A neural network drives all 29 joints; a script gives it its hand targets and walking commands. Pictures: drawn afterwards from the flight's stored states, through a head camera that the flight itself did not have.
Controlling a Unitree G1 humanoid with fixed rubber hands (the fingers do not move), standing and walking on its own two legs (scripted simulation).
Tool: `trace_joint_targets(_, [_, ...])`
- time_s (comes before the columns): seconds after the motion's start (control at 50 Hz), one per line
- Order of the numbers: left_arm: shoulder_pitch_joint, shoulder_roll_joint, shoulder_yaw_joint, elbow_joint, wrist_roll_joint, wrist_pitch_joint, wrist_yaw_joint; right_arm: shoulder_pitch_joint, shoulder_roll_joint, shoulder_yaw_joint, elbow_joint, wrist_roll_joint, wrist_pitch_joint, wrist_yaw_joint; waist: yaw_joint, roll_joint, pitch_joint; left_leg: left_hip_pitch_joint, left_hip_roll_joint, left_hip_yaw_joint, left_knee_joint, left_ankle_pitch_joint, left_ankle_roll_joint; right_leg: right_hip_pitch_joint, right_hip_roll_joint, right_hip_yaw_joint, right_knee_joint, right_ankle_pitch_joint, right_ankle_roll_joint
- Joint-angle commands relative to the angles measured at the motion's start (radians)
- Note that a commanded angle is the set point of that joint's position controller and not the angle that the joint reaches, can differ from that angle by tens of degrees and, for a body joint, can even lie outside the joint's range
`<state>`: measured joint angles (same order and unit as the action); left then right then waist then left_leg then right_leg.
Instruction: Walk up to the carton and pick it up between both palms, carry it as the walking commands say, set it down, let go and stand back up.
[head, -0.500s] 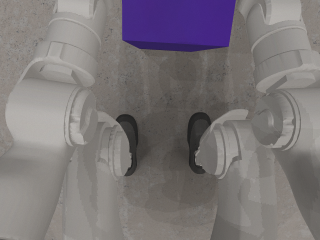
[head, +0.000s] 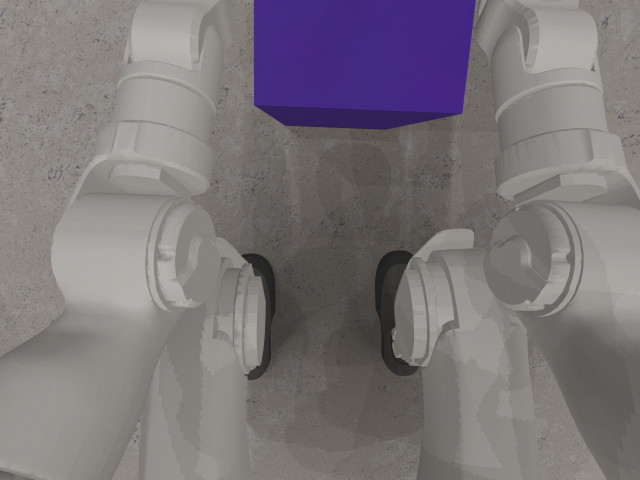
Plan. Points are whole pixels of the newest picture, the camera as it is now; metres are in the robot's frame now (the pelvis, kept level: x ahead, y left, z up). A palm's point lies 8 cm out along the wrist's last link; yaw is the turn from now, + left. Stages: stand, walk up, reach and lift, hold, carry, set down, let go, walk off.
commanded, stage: reach and lift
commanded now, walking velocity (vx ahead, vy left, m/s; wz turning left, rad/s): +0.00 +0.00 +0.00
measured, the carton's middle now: out of the picture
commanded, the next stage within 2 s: none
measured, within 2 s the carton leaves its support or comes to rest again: leaves its support in 0.36 s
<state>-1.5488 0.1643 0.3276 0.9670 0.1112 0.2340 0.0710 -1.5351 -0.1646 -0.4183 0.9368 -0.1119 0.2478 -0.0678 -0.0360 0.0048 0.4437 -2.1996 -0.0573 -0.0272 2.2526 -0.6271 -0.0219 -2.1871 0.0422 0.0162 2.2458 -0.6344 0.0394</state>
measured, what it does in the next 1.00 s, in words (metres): rises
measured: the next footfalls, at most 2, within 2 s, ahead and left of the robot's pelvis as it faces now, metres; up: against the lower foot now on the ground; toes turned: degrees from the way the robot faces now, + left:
none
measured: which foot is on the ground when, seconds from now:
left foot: down 0.00-1.00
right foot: down 0.00-1.00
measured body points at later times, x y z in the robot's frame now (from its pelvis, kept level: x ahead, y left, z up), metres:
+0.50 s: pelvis +0.00 +0.00 +0.02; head +0.37 +0.00 +0.27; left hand +0.58 +0.10 -0.14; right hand +0.57 -0.14 -0.12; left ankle +0.10 +0.12 -0.33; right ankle +0.10 -0.13 -0.33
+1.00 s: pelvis +0.00 +0.00 +0.06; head +0.36 +0.00 +0.34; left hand +0.57 +0.10 -0.07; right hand +0.57 -0.14 -0.06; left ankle +0.10 +0.12 -0.33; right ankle +0.10 -0.13 -0.33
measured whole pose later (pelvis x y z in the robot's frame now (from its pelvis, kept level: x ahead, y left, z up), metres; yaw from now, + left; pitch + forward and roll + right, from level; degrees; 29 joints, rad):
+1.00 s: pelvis +0.00 +0.00 +0.06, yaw +1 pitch +41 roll +0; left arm -1.41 0.04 0.42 0.77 0.21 0.34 0.13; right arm -1.40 0.01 -0.54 0.69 -0.26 0.34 -0.12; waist -0.05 0.00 0.21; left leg -2.15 -0.08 -0.03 2.00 -0.57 -0.04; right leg -2.14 0.05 0.04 2.01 -0.58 0.04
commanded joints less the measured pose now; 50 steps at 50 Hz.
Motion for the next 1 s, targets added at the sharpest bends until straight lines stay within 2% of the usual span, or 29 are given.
trace_joint_targets(0.0, [-0.423,-0.978,-0.326,-0.013,-0.09,-0.002,-0.242,-0.441,1.007,0.355,-0.024,0.101,-0.005,0.271,-0.021,0.024,-1.048,0.565,-0.112,0.072,-0.167,0.343,0.027,0.471,0.102,-0.094,-0.176,0.335,-0.003])
trace_joint_targets(0.18, [-0.441,-0.979,-0.316,-0.012,-0.085,-0.001,-0.227,-0.446,1.024,0.365,-0.009,0.094,0.003,0.262,-0.016,0.018,-1.048,0.533,-0.115,0.08,-0.18,0.323,0.029,0.47,0.103,-0.088,-0.186,0.332,-0.002])
trace_joint_targets(0.28, [-0.528,-1.028,-0.391,-0.109,-0.14,0.002,-0.211,-0.522,1.066,0.43,-0.099,0.132,0.008,0.247,-0.021,0.023,-1.31,0.64,-0.117,0.088,-0.182,0.412,0.02,0.589,0.11,-0.093,-0.185,0.43,0.003])
trace_joint_targets(0.34, [-0.583,-1.041,-0.409,-0.151,-0.155,0.008,-0.201,-0.536,1.079,0.435,-0.119,0.129,0.019,0.233,-0.03,0.032,-1.396,0.659,-0.121,0.095,-0.191,0.436,0.014,0.621,0.111,-0.096,-0.194,0.461,0.004])
trace_joint_targets(0.56, [-0.608,-1.05,-0.376,-0.17,-0.101,0.037,-0.176,-0.533,1.102,0.408,-0.125,0.062,0.054,0.219,-0.043,0.03,-1.442,0.662,-0.13,0.104,-0.272,0.39,0.006,0.615,0.116,-0.103,-0.273,0.41,0.006])
trace_joint_targets(0.78, [-0.549,-1.063,-0.31,-0.152,-0.033,0.067,-0.18,-0.477,1.153,0.354,-0.097,0.0,0.094,0.232,-0.026,0.019,-1.414,0.647,-0.139,0.109,-0.357,0.361,0.005,0.61,0.122,-0.099,-0.354,0.383,0.008])
trace_joint_targets(0.98, [-0.543,-1.11,-0.363,-0.223,-0.041,0.076,-0.175,-0.453,1.189,0.38,-0.146,0.001,0.103,0.226,-0.034,0.034,-1.548,0.73,-0.145,0.104,-0.401,0.429,-0.005,0.683,0.127,-0.095,-0.398,0.451,0.007])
